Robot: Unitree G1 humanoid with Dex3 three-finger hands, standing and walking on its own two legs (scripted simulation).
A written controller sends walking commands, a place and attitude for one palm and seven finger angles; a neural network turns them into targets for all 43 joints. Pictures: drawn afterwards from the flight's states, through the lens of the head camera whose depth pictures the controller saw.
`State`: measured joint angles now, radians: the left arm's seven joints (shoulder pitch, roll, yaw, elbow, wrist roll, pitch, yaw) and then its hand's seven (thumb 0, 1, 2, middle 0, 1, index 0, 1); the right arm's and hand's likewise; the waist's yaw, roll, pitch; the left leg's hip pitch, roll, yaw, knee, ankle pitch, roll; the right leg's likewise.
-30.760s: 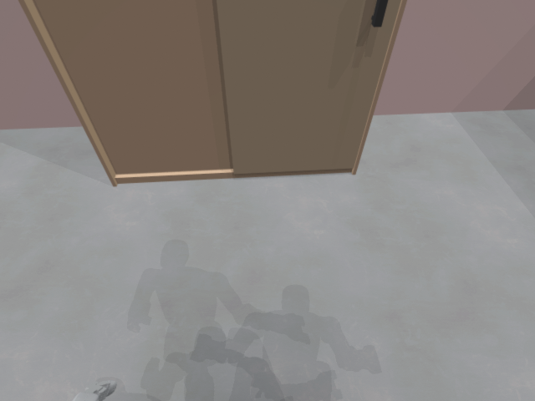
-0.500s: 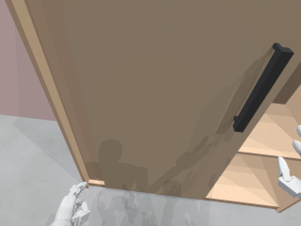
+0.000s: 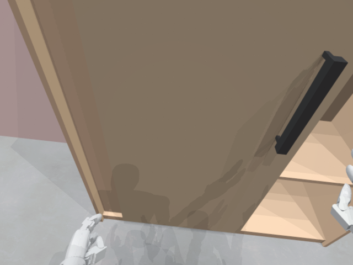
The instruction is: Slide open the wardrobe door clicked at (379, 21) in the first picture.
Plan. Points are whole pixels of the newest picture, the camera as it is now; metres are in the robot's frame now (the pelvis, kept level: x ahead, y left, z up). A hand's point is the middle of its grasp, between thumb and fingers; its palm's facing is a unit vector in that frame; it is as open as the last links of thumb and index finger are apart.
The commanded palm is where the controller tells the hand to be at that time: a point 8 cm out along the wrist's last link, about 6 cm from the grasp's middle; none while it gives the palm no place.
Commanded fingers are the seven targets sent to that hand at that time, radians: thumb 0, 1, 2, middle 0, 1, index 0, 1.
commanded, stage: step back with the hand held close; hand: right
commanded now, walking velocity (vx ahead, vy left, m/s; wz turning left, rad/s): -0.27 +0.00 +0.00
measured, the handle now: (301, 108) +0.45 -0.32 +0.16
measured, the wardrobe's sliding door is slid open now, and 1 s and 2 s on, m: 0.50 0.50 0.50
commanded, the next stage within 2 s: stop stepping back and stand still in 1.02 s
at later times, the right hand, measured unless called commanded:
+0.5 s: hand out of the picture +0.14 -0.33 +0.15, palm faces +0.40 +0.78 -0.47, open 7.4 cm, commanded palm +0.07 -0.36 +0.17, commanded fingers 0.00 -0.90 -0.90 0.20 0.30 0.20 0.30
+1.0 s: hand out of the picture +0.02 -0.36 +0.16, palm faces +0.50 +0.79 -0.35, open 7.4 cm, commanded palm -0.04 -0.39 +0.17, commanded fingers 0.00 -0.90 -0.90 0.20 0.30 0.20 0.30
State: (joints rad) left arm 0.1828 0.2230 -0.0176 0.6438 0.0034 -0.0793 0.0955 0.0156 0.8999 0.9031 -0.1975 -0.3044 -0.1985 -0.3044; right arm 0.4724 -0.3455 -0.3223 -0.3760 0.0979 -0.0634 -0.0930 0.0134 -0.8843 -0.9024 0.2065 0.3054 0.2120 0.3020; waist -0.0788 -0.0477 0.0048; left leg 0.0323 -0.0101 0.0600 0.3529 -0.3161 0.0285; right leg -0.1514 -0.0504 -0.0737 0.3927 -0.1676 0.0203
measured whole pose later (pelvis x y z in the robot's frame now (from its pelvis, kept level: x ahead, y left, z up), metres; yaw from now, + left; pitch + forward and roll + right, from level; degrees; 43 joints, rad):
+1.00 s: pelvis -0.16 -0.08 -0.02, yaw -4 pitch -3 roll +6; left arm 0.18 0.22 0.00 0.61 0.01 -0.11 0.09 0.01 0.90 0.90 -0.20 -0.30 -0.20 -0.30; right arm 0.46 -0.42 -0.39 -0.52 0.05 -0.27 -0.15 0.01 -0.88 -0.90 0.21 0.30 0.21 0.30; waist -0.04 -0.02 0.04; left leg -0.30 -0.06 -0.03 0.56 -0.31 -0.02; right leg -0.52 -0.01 -0.02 0.58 -0.24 -0.03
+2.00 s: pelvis -0.35 -0.21 -0.02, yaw +1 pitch -2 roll +0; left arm 0.29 0.21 0.02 0.66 0.01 -0.12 0.10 0.02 0.90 0.90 -0.20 -0.30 -0.20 -0.30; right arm 0.47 -0.40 -0.39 -0.56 0.05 -0.19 -0.17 0.01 -0.88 -0.90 0.21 0.30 0.21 0.30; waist -0.01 0.09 0.02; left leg -0.21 0.02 0.08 0.72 -0.47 0.03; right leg -0.31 -0.11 -0.12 0.63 -0.26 0.01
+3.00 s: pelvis -0.35 -0.22 -0.01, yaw +0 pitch +0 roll +1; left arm 0.22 0.22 -0.02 0.93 0.03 0.04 -0.01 0.01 0.90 0.90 -0.20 -0.30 -0.20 -0.30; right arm 0.26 -0.20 0.01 0.93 -0.01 0.06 -0.02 0.00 -0.97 -0.90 0.20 0.30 0.21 0.30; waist 0.01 0.04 0.05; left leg -0.27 0.04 0.11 0.53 -0.26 0.00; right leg -0.31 -0.03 -0.05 0.55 -0.24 -0.01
